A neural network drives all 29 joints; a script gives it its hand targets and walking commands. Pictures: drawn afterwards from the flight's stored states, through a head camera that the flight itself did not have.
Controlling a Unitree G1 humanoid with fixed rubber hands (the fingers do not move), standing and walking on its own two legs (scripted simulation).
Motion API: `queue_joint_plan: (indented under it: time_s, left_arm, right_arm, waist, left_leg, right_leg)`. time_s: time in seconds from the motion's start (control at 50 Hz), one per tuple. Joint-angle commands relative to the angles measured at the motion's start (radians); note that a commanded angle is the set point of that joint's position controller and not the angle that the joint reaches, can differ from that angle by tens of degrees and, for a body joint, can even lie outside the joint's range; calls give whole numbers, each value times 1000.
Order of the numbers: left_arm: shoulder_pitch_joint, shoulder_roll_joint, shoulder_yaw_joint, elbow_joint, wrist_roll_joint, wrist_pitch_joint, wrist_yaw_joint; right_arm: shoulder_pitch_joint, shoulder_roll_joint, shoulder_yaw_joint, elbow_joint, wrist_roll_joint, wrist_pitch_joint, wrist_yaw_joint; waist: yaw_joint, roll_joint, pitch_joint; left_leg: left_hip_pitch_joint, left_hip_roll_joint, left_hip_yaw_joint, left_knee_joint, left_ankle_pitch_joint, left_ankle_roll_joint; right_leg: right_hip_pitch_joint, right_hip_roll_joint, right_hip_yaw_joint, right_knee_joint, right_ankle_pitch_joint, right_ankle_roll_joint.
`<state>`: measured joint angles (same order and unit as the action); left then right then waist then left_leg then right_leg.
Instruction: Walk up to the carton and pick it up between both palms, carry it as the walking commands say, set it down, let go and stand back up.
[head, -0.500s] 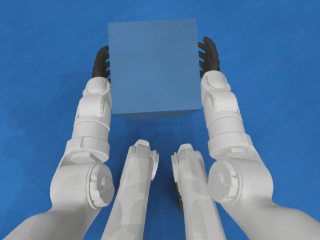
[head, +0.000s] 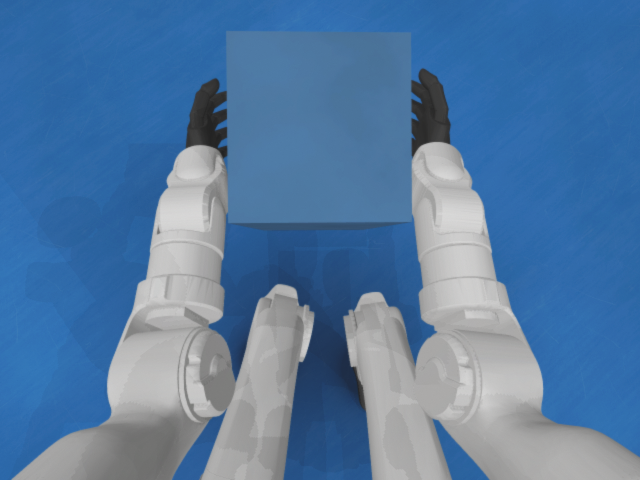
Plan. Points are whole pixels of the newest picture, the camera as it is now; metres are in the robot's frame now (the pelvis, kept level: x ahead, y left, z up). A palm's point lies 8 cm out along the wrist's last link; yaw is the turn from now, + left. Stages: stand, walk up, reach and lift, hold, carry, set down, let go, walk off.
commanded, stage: reach and lift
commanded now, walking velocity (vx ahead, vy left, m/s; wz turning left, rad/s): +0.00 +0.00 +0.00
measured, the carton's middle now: (315, 161) +0.48 +0.04 -0.12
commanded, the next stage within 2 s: none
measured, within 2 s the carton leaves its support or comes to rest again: neither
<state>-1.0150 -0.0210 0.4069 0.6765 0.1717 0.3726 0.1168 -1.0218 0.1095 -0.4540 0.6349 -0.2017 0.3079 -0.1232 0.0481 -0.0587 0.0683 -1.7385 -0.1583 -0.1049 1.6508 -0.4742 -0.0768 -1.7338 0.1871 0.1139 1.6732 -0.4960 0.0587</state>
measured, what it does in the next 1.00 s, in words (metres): rises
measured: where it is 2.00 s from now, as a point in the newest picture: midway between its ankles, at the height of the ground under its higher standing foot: (316, 376)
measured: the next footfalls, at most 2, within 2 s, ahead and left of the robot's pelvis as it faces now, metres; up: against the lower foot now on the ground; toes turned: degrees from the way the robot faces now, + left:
none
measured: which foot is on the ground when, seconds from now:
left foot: down 0.00-1.00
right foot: down 0.00-1.00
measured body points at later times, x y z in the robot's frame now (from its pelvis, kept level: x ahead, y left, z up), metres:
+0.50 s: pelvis +0.04 +0.00 +0.07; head +0.22 +0.03 +0.48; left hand +0.45 +0.17 +0.00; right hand +0.47 -0.09 +0.02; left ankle +0.12 +0.13 -0.50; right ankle +0.12 -0.12 -0.50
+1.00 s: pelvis +0.05 +0.01 +0.12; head +0.20 +0.01 +0.55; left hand +0.44 +0.16 +0.07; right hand +0.46 -0.09 +0.08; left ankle +0.12 +0.13 -0.50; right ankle +0.12 -0.12 -0.50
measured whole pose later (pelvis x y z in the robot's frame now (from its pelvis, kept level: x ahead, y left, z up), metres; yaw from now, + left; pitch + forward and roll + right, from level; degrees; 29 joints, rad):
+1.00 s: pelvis +0.05 +0.01 +0.12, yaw +0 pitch +24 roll +1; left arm -0.66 -0.10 0.35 0.73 0.17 0.29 0.12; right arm -0.65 0.19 -0.41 0.67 -0.22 0.22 -0.12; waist 0.04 -0.03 -0.11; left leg -1.20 -0.14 -0.12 1.21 -0.43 -0.03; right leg -1.19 0.15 0.16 1.23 -0.45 0.04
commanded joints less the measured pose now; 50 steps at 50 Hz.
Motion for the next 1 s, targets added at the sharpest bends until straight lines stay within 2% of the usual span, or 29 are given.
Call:
queue_joint_plan:
  time_s: [0.0,0.02,0.04,0.08,0.1,0.14,0.22,0.24,0.28,0.3,0.32,0.38,0.42,0.44,0.5,0.52,0.58,0.6,0.62,0.64,0.66,0.72,0.78,0.84,0.86,0.88,0.9,0.96,0.98]
  left_arm:
    - [-654,-1085,-567,-161,-177,-91,-258]
    - [-661,-1086,-586,-198,-184,-98,-257]
    - [-639,-1067,-588,-176,-191,-99,-259]
    - [-571,-1081,-644,-212,-220,-110,-261]
    - [-562,-1041,-598,-149,-196,-109,-263]
    - [-550,-1029,-617,-209,-195,-120,-259]
    - [-470,-1028,-633,-192,-179,-127,-254]
    - [-451,-997,-594,-146,-152,-127,-254]
    - [-417,-1020,-583,-84,-134,-126,-254]
    - [-421,-1056,-614,-102,-141,-128,-250]
    - [-406,-1038,-583,-66,-121,-129,-247]
    - [-418,-1118,-610,-74,-142,-132,-237]
    - [-412,-1130,-589,-42,-131,-134,-231]
    - [-415,-1152,-601,-58,-135,-138,-225]
    - [-428,-1155,-562,-28,-115,-135,-220]
    - [-458,-1181,-583,-53,-134,-139,-216]
    - [-428,-1179,-566,-20,-113,-133,-211]
    - [-463,-1201,-604,-61,-141,-134,-212]
    - [-452,-1182,-571,-34,-122,-129,-212]
    - [-450,-1189,-585,-49,-123,-129,-213]
    - [-443,-1175,-578,-28,-126,-126,-212]
    - [-443,-1186,-599,-49,-135,-130,-213]
    - [-394,-1201,-595,-39,-136,-136,-211]
    - [-384,-1184,-598,-52,-134,-144,-216]
    - [-362,-1188,-594,-39,-131,-139,-217]
    - [-335,-1194,-604,-43,-135,-138,-219]
    - [-288,-1180,-560,16,-112,-130,-222]
    - [-269,-1183,-569,7,-120,-132,-231]
    - [-255,-1181,-578,-2,-122,-131,-234]
  right_arm:
    - [-539,1125,708,14,127,20,198]
    - [-509,1137,724,8,125,16,189]
    - [-492,1099,710,18,111,11,184]
    - [-446,1134,767,-30,128,3,176]
    - [-424,1092,727,37,96,2,174]
    - [-349,1126,742,15,89,-3,166]
    - [-258,1119,725,70,79,-11,171]
    - [-246,1113,696,118,66,-12,172]
    - [-227,1099,647,168,54,-16,180]
    - [-205,1125,659,179,66,-22,184]
    - [-202,1128,633,217,57,-23,189]
    - [-274,1112,658,172,87,-39,206]
    - [-258,1101,615,220,65,-42,216]
    - [-275,1094,616,211,73,-50,219]
    - [-264,1067,545,270,45,-52,228]
    - [-263,1072,546,256,44,-56,228]
    - [-218,1048,484,304,11,-55,229]
    - [-247,1055,501,267,22,-57,231]
    - [-233,1047,487,283,9,-53,230]
    - [-262,1055,500,254,23,-56,234]
    - [-275,1054,505,253,24,-53,235]
    - [-268,1068,539,208,39,-60,239]
    - [-285,1086,596,163,64,-64,247]
    - [-257,1106,631,153,66,-61,248]
    - [-255,1095,624,150,59,-60,248]
    - [-212,1101,636,158,55,-53,247]
    - [-206,1076,615,177,44,-49,245]
    - [-172,1091,626,162,36,-48,242]
    - [-156,1102,643,162,47,-45,242]
  waist:
    - [73,-22,-1502]
    - [82,-21,-1537]
    - [61,-35,-1488]
    - [55,-58,-1519]
    - [46,-57,-1436]
    - [49,-64,-1440]
    - [55,-13,-1328]
    - [56,-18,-1226]
    - [36,-2,-1091]
    - [43,34,-1087]
    - [53,18,-1017]
    - [59,71,-1045]
    - [45,65,-979]
    - [46,98,-991]
    - [22,118,-926]
    - [-2,99,-945]
    - [-22,140,-881]
    - [-26,139,-936]
    - [-34,124,-908]
    - [-11,151,-935]
    - [-16,120,-918]
    - [-12,122,-972]
    - [31,88,-1005]
    - [38,67,-1009]
    - [19,63,-987]
    - [36,58,-975]
    - [31,38,-908]
    - [22,23,-870]
    - [36,29,-868]
  left_leg:
    - [682,-35,165,-187,305,43]
    - [682,-36,169,-174,346,39]
    - [653,-32,157,-179,338,38]
    - [727,-39,140,-200,412,38]
    - [655,-35,141,-190,354,38]
    - [692,-38,135,-219,381,38]
    - [728,-32,117,-264,387,32]
    - [686,-25,114,-271,351,35]
    - [675,-16,101,-316,311,32]
    - [724,-13,101,-335,319,27]
    - [705,-11,88,-354,276,32]
    - [799,-7,80,-388,278,24]
    - [817,0,71,-423,243,19]
    - [847,2,58,-433,256,15]
    - [832,6,60,-464,168,8]
    - [869,7,56,-481,157,7]
    - [883,14,48,-522,124,2]
    - [917,11,45,-541,129,0]
    - [896,15,50,-538,115,4]
    - [920,10,44,-562,108,5]
    - [901,18,44,-559,83,10]
    - [939,14,63,-566,148,12]
    - [987,15,58,-586,191,20]
    - [1010,12,58,-606,194,31]
    - [1019,16,58,-622,193,32]
    - [1020,14,60,-635,213,29]
    - [1007,17,58,-642,207,37]
    - [1028,23,56,-674,188,44]
    - [1045,24,57,-684,224,43]
  right_leg:
    - [730,17,-90,-224,278,1]
    - [778,18,-73,-230,320,-6]
    - [756,18,-75,-224,321,-3]
    - [808,25,-81,-242,392,4]
    - [753,18,-73,-239,338,-2]
    - [830,22,-63,-277,386,5]
    - [782,18,-65,-298,375,0]
    - [736,14,-58,-313,338,1]
    - [683,7,-73,-335,294,1]
    - [709,5,-65,-356,297,-6]
    - [661,2,-76,-365,248,-7]
    - [661,1,-73,-387,220,-19]
    - [647,-1,-78,-411,184,-21]
    - [658,-6,-77,-408,195,-28]
    - [639,-8,-72,-437,129,-43]
    - [671,-5,-82,-452,136,-44]
    - [679,-13,-72,-481,114,-53]
    - [726,-10,-74,-492,125,-54]
    - [716,-12,-67,-501,114,-56]
    - [744,-16,-73,-503,113,-59]
    - [752,-20,-67,-505,98,-55]
    - [806,-19,-63,-526,145,-56]
    - [857,-21,-61,-546,159,-52]
    - [901,-23,-53,-583,149,-53]
    - [899,-21,-61,-590,152,-50]
    - [942,-24,-53,-608,170,-51]
    - [916,-28,-54,-623,155,-43]
    - [967,-33,-49,-667,141,-48]
    - [1001,-38,-39,-684,172,-48]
